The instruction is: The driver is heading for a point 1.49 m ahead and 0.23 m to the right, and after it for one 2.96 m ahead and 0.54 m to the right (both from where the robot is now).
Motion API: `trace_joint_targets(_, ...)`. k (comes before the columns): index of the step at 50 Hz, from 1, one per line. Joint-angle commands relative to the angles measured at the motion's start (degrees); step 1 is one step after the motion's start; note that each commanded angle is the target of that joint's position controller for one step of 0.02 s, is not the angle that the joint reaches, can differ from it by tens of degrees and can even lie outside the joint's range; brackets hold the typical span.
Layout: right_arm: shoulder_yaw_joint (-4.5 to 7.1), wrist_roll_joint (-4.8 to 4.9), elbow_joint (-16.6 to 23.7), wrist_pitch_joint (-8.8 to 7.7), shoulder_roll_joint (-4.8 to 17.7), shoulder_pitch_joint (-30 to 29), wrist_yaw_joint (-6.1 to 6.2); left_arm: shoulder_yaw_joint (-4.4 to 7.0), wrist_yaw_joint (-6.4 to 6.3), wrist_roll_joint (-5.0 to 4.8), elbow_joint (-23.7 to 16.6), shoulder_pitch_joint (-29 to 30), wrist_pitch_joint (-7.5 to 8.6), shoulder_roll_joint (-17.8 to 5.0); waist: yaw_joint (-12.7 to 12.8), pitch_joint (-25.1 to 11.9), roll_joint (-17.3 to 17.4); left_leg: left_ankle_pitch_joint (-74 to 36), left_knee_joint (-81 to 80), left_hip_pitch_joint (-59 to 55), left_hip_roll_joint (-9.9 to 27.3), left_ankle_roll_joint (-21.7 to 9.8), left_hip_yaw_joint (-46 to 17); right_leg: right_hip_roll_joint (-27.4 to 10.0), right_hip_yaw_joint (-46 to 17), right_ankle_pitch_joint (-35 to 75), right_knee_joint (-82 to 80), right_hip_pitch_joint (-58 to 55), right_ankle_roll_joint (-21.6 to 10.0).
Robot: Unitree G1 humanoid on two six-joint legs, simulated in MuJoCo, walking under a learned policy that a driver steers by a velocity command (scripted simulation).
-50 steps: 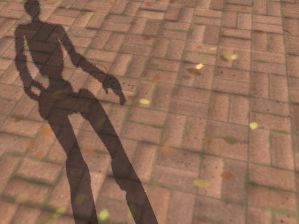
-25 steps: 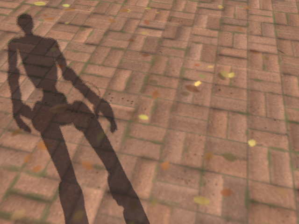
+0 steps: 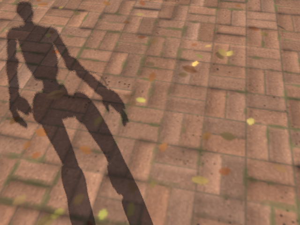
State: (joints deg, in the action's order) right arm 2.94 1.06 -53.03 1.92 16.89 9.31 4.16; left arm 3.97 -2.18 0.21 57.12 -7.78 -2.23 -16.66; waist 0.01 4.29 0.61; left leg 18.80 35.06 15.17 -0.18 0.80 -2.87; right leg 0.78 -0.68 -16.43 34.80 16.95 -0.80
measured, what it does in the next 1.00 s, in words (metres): steps on the spot: left foot, then right foot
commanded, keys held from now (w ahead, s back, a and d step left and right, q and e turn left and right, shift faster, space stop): s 0.06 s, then no key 0.40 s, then w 0.54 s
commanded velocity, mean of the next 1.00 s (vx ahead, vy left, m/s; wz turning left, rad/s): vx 0.11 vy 0.00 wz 0.00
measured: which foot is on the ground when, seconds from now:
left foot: down 0.00-0.00, up 0.02-0.38, down 0.40-0.86, up 0.88-1.00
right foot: down 0.00-0.42, up 0.44-0.82, down 0.84-1.00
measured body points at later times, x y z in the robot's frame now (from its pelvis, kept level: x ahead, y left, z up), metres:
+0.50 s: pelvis -0.08 +0.01 +0.01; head -0.08 +0.03 +0.46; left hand +0.01 +0.29 -0.13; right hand -0.09 -0.25 -0.12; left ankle -0.14 +0.11 -0.73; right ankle -0.02 -0.11 -0.71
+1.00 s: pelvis +0.04 -0.05 +0.02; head +0.06 -0.06 +0.47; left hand +0.13 +0.22 -0.11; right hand +0.08 -0.33 -0.12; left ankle -0.02 +0.09 -0.64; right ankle +0.03 -0.14 -0.73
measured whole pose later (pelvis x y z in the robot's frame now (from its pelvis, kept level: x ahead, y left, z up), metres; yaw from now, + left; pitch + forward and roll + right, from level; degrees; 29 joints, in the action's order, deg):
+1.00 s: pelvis +0.04 -0.05 +0.02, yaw +0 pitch +0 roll +0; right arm 3.7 1.9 -55.5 -5.6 16.6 17.7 0.2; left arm 2.8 1.6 -0.4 55.6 -11.8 5.5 -14.5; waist -0.3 0.9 1.9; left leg 17.9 63.2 24.2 3.8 -3.0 -0.7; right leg 2.2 3.3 -12.3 21.2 9.4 -3.2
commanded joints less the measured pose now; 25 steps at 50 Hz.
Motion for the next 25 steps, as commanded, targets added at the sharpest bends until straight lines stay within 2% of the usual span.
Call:
trace_joint_targets(1, 1.17, -0.94, 2.54, 0.29, 4.89, 1.43, 1.19, 1.69, 1.02, 1.62, -2.46, -4.18, 1.25, -12.95, 1.38, -7.53, -18.14, 21.07, 20.99, 10.06, -7.65, 0.26, 0.86, -23.16, -24.51, 57.83, -14.57, -9.11, -14.52)
trace_joint_targets(2, 1.91, -0.67, 1.48, 0.83, 6.29, 2.09, 1.22, 0.64, 1.37, 2.75, -2.63, -6.54, 2.03, -10.05, 2.91, -11.42, -11.38, 26.85, 36.17, 7.15, -8.76, 0.63, -9.12, -23.98, -25.9, 52.37, -15.27, -6.42, -18.45)
trace_joint_targets(3, 2.58, 0.76, 0.32, 1.4, 7.24, 2.91, 1.25, 0.38, 1.47, 2.21, -3.82, -1.86, 2.6, -9.45, 0.42, -8.43, -7.47, 22.28, 42.51, 7.91, -9.29, 0.18, -11.56, -20.47, -19.35, 44.24, -15.47, -3.26, -16.22)
trace_joint_targets(4, 2.96, 0.84, -0.94, 1.89, 7.59, 4.3, 1.5, 0.37, 1.38, 1.09, -5.36, 3.18, 2.75, -9.55, -1.81, -6.84, -5.51, 16.79, 42.94, 8.76, -8.76, 0.5, -11.04, -16.66, -15.45, 31.45, -16.43, -2.46, -12.8)
trace_joint_targets(5, 3.39, 0.43, -1.67, 2.22, 8.33, 4.36, 1.8, 0.0, 1.18, -0.06, -6.41, 5.56, 2.81, -8.11, -1.85, -5.7, -4.92, 12.76, 42.45, 10.14, -8.11, 1.26, -10.76, -15.2, -14.51, 21.02, -17.55, -3.13, -10.88)
trace_joint_targets(6, 3.39, 0.11, -1.68, 2.11, 7.74, 3.91, 1.74, -0.45, 0.79, -0.58, -6.41, 5.75, 2.63, -6.81, -1.7, -5.51, -5.35, 9.78, 41.96, 9.54, -8.13, 2.13, -9.68, -13.29, -13.5, 12.21, -18.83, -2.99, -10.15)
trace_joint_targets(8, 3.14, 0.55, -1.13, 1.47, 6.53, 2.93, 1.27, -1.34, -0.27, -0.83, -5.79, 4.3, 2.23, -4.63, -0.74, -5.12, -8.56, 6.42, 36.76, 10.16, -7.45, 3.34, -7.05, -11.91, -13.3, 2.21, -21.04, -6.32, -9.99)
trace_joint_targets(10, 2.79, 0.8, -1.09, 0.98, 5.87, 2.29, 0.97, -1.68, -1.18, -0.37, -5.01, 2.43, 2.22, -4.38, 0.37, -5.47, -9.81, 6.46, 27.37, 8.66, -4.99, 4.35, -4.31, -12.25, -14.13, -0.59, -21.99, -9.85, -10.19)
trace_joint_targets(12, 2.18, 0.56, -1.42, 0.77, 4.55, 2.48, 0.31, -1.41, -1.48, -0.17, -4.57, 1.99, 2.1, -5.82, 0.71, -5.61, -10.85, 8.37, 16.74, 3.94, -2.09, 4.96, -0.87, -12.44, -14.79, -3.3, -22.77, -9.85, -9.85)
trace_joint_targets(14, 1.64, 0.46, -2.15, 0.44, 3.59, 2.9, -0.61, -0.7, -1.48, -0.27, -4.04, 0.49, 1.64, -7.89, 1.79, -4.51, -11.92, 10.77, 7.15, -0.71, -1.2, 3.98, 1.01, -12.65, -15.47, -5.14, -23.03, -7.68, -9.75)
trace_joint_targets(16, 1.65, 0.39, -3.95, 0.26, 4.05, 5.71, -1.57, -0.09, -1.49, -0.88, -3.78, -0.92, 1.21, -8.95, 1.83, -3.55, -11.34, 8.22, -1.6, -3.85, -0.98, 1.82, 2.47, -12.96, -16.64, -7.82, -23.52, -5.82, -9.57)
trace_joint_targets(18, 1.21, 0.0, -6.95, 0.36, 2.54, 10.5, -2.56, 0.2, -1.41, -2.02, -3.91, -0.6, 0.9, -8.49, -0.08, -1.98, -8.78, -2.19, -13.95, -9.46, -1.81, -1.74, 4.91, -10.78, -14.77, -10.56, -23.18, -0.98, -7.19)
trace_joint_targets(19, 0.86, -0.83, -7.39, 0.49, 2.43, 11.24, -2.93, 0.24, -1.05, -1.88, -3.6, -1.72, 1.01, -7.69, -0.04, -1.37, -5.95, -4.03, -17.25, -10.59, -0.83, -3.87, 3.35, -8.9, -12.76, -10.44, -21.0, 1.07, -4.92)
trace_joint_targets(20, 0.72, -1.79, -7.19, 0.48, 3.83, 12.46, -2.97, -0.03, -0.45, -0.98, -3.31, -3.12, 1.39, -5.81, 0.53, -4.33, 1.55, -3.2, -17.09, -14.92, 5.44, -5.85, -3.57, -6.07, -8.37, -9.59, -12.87, 5.5, -2.48)
trace_joint_targets(21, 0.62, -2.27, -6.74, -0.42, 5.93, 11.58, -3.39, -0.38, -0.24, 0.0, -5.81, 1.43, 1.8, -3.11, 0.46, -2.93, 12.2, 0.46, -20.51, -3.12, 13.97, -11.45, -12.74, 0.37, -0.66, -8.03, -7.06, 4.52, 0.02)
trace_joint_targets(22, 0.41, -3.63, -4.56, -2.1, 6.19, 5.37, -3.56, 0.46, -0.31, -0.17, -6.35, 5.3, 2.04, -5.48, -0.38, 0.86, 11.16, 8.28, -25.22, 6.34, 16.78, -14.21, -16.56, -0.15, -1.8, -7.65, -0.28, 0.73, 0.81)
trace_joint_targets(23, 0.38, -4.0, -3.3, -3.54, 6.26, 1.44, -2.95, 1.07, -0.23, -0.53, -5.93, 5.44, 2.15, -6.58, 0.57, 2.17, 9.76, 9.35, -26.53, 7.82, 15.35, -13.3, -15.32, -0.1, -3.13, -4.99, 4.58, -0.15, 1.06)
trace_joint_targets(24, 0.37, -3.3, -3.05, -4.54, 6.39, 0.05, -2.34, 1.08, -0.12, -0.15, -4.36, 3.14, 2.0, -5.66, 1.41, 1.43, 9.64, 11.03, -27.66, 5.08, 13.4, -11.75, -13.76, -0.08, -2.93, -3.67, 7.45, 1.56, 1.57)
trace_joint_targets(25, 0.5, -2.02, -3.36, -5.1, 6.57, 1.71, -2.09, 1.36, 0.0, -0.04, -3.64, 2.12, 1.97, -6.09, 0.51, 2.2, 9.78, 11.77, -28.18, 0.06, 13.35, -11.1, -14.85, -0.57, -2.32, -3.65, 9.79, 6.77, 2.07)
